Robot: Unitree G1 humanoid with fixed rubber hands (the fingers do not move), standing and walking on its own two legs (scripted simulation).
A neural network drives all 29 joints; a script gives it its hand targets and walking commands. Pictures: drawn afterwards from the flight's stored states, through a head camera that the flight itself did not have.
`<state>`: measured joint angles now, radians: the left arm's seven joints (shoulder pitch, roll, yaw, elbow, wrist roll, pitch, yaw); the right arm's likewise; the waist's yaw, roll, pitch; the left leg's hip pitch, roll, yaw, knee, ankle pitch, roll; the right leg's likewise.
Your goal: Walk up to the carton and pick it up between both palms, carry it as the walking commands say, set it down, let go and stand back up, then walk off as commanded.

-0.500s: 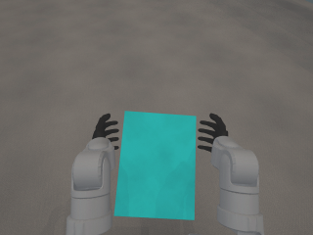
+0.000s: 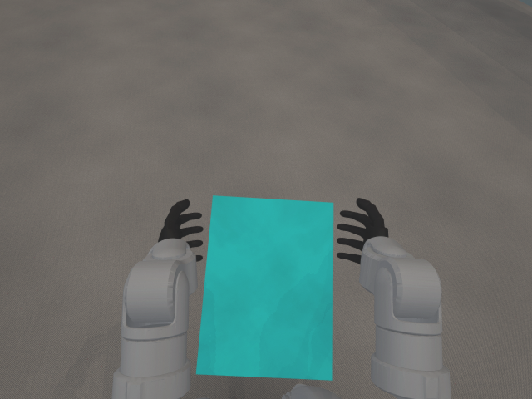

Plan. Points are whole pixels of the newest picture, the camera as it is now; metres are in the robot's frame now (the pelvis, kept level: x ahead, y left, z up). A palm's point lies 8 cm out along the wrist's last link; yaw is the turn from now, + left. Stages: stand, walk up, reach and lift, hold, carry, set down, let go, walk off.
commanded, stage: carry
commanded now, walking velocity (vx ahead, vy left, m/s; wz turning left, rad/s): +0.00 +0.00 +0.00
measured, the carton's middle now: (267, 281) +0.30 +0.01 -0.05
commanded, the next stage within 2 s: hold in 1.84 s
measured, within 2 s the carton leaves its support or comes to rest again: neither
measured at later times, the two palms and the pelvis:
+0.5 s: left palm (281, 277) +0.23 +0.00 +0.13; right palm (505, 295) +0.22 -0.27 +0.11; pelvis -0.05 -0.11 +0.01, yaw -1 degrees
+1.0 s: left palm (217, 318) +0.18 +0.07 +0.13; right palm (477, 318) +0.18 -0.20 +0.14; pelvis -0.09 -0.07 +0.01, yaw -1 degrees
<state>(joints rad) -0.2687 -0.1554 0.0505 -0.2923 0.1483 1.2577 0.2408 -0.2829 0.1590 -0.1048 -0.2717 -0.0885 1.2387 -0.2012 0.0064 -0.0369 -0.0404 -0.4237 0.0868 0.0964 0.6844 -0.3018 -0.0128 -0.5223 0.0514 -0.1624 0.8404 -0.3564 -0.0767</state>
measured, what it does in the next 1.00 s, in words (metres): walks backwards: right foot, then left foot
